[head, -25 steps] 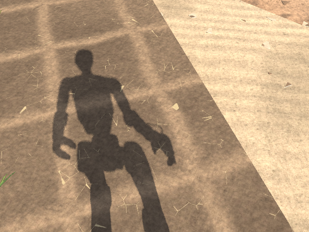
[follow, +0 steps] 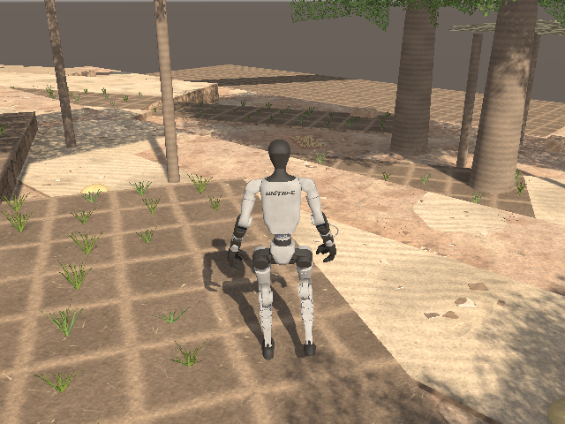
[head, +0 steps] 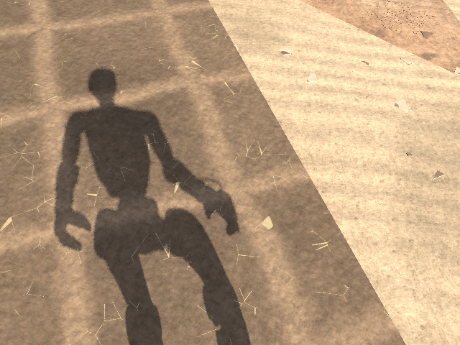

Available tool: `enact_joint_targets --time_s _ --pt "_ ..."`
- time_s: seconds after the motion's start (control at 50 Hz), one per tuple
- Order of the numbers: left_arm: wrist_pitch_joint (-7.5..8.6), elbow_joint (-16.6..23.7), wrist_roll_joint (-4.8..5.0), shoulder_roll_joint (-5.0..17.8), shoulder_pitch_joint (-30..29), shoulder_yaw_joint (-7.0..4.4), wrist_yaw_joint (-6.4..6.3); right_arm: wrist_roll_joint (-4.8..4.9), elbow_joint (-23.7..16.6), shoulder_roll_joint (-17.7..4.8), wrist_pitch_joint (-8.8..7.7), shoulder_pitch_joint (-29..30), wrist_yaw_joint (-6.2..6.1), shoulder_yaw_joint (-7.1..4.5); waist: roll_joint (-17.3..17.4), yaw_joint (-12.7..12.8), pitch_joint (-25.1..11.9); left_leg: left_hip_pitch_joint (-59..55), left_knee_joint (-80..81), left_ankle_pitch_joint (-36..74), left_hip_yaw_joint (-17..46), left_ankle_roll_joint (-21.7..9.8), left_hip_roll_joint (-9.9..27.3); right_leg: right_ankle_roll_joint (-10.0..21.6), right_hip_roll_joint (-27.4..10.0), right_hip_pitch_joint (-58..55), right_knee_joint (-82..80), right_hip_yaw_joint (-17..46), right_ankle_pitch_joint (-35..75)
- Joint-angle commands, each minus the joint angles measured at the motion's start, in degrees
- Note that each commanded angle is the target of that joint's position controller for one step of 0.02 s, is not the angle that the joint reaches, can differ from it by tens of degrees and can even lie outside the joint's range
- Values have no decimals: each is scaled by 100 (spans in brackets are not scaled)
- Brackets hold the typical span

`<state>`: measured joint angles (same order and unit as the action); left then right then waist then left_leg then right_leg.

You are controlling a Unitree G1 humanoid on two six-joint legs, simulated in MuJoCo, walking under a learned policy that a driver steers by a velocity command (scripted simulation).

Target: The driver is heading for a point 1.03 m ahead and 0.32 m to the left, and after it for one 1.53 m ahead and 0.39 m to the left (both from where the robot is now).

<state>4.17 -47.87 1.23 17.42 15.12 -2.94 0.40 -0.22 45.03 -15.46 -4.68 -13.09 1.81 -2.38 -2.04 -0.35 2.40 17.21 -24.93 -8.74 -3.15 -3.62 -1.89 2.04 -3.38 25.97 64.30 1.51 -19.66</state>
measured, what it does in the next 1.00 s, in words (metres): walks ahead, turning left: right foot, then left foot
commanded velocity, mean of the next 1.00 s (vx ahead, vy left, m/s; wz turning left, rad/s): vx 0.50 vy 0.00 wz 0.23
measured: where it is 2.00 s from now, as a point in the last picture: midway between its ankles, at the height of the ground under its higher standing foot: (195, 231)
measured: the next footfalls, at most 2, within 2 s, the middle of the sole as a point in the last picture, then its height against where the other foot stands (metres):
right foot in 0.38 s outside the picture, level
left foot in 0.94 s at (194, 280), level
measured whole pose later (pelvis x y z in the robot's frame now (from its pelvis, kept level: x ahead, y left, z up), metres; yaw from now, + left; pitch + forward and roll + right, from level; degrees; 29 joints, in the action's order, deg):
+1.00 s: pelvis +0.55 +0.00 -0.02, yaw +17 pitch +1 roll -1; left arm 2.7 -51.5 0.6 15.7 15.7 -4.0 -0.7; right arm 1.4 40.7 -15.4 -2.1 -6.0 2.2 -4.3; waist 0.5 1.1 4.1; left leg 28.0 -37.0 -10.2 -3.4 -6.4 -2.0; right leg -0.9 -2.8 6.2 54.8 -7.3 -27.2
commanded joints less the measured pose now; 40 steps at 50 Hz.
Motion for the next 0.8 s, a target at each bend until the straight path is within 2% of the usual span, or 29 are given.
enact_joint_targets --time_s 0.02,0.06,0.1,0.18,0.26,0.32,0.34,0.36,0.38,0.4,0.42,0.44,0.46,0.48,0.5,0.52,0.54,0.6,0.64,0.72,0.8 --pt "-35 291 -50 344 213 -106 -35 -1 -246 -685 -156 -15 -9 -170 681 112 -372 -801 1625 555 1638 -1006 1491 -106 -464 831 -184 237 526" --pt "-71 415 -90 309 -131 -95 -63 5 -134 -804 -177 -149 -56 -208 547 75 -190 -801 1782 922 1364 -1057 1476 -241 -502 1163 -682 223 993" --pt "-48 512 -115 254 -481 -81 -54 22 -36 -855 -147 -303 -111 -222 496 -13 -107 -935 1835 1093 1087 -974 1382 -312 -490 1340 -1339 190 1647" --pt "46 699 -86 69 -1247 -15 44 85 144 -934 -81 -631 -188 -236 519 -292 57 -1039 1859 1023 660 -778 1213 -288 -259 1066 -2693 -52 2677" --pt "104 923 -36 94 -1813 -11 180 118 376 -995 45 -1011 -219 -271 520 -447 201 -1736 1582 1109 721 -754 1521 -147 -129 1217 -3277 -52 2485" --pt "131 983 -8 221 -1772 -52 255 151 490 -1021 124 -1006 -258 -305 663 -261 145 -2202 1196 1687 795 -621 1750 86 -28 1005 -3538 -55 1811" --pt "139 920 -22 327 -1531 -101 254 152 484 -1084 149 -921 -271 -325 725 -105 -16 -2263 902 2382 753 -558 1725 174 100 591 -3578 -167 1608" --pt "144 767 -29 468 -945 -191 223 167 453 -1123 189 -768 -283 -329 751 260 -385 -2168 212 3389 587 -442 1558 311 304 -296 -3725 -353 1660" --pt "136 473 -51 768 -14 -339 167 137 411 -987 215 -753 -301 -269 620 658 -1034 -1655 -903 3488 355 -256 1245 498 254 -1736 -3652 -308 1879" --pt "100 305 -105 1282 923 -468 109 -47 268 -621 184 -1066 -306 -122 -336 777 -1987 -113 -2896 1438 81 -1 763 978 -1037 -3782 -3351 1218 2177" --pt "76 202 -46 1324 1070 -455 137 29 335 -27 71 -1692 -239 47 -1560 486 -2558 1794 -4428 -2433 572 237 -170 1670 -1940 -5064 -4234 3693 625" --pt "93 288 -33 771 891 -315 116 215 376 -722 -20 -1188 -210 -123 -812 715 -1966 2354 -5029 -2398 1147 137 142 1395 -1816 -4523 -4610 3581 -209" --pt "116 354 -52 587 396 -241 93 330 191 -943 -69 -626 -203 -201 -520 622 -1122 2573 -4999 -1802 1030 57 406 1154 -1664 -3637 -4765 2729 -32" --pt "136 388 -93 433 14 -187 97 284 159 -879 -69 -389 -233 -205 -141 439 -717 2357 -4752 -1287 942 74 665 1029 -1448 -2841 -4971 2101 432" --pt "173 390 -135 287 -240 -160 105 219 165 -797 -31 -381 -250 -234 -229 258 -455 2133 -4445 -933 961 111 829 957 -1248 -2312 -5172 1610 764" --pt "214 374 -182 165 -382 -137 111 227 237 -695 43 -562 -247 -243 -405 95 -435 1771 -4306 -698 1008 141 952 881 -1101 -1994 -5339 1235 1060" --pt "251 336 -192 97 -423 -134 110 238 294 -564 125 -690 -242 -236 -416 21 -396 1600 -4221 -604 1009 176 970 893 -1028 -1805 -5489 946 1278" --pt "333 163 -203 261 -313 -198 68 205 210 -391 272 -503 -259 -223 -184 -12 -139 1962 -3878 -200 1084 288 971 968 -1053 -1698 -5694 313 2048" --pt "322 78 -222 331 -220 -220 11 175 117 -371 275 -266 -251 -226 -71 34 -47 2296 -3393 295 1170 348 938 947 -1043 -1901 -5729 -20 2384" --pt "254 15 -192 443 -213 -232 -68 133 -48 -257 233 288 -131 -171 -24 214 106 2176 -2191 1226 732 340 898 755 -900 -2098 -5815 -777 2697" --pt "102 -203 -92 588 292 -287 -108 119 -432 -99 219 1085 18 -81 135 536 387 2429 -1368 1149 326 190 832 712 -1145 -2851 -5651 -1086 3127"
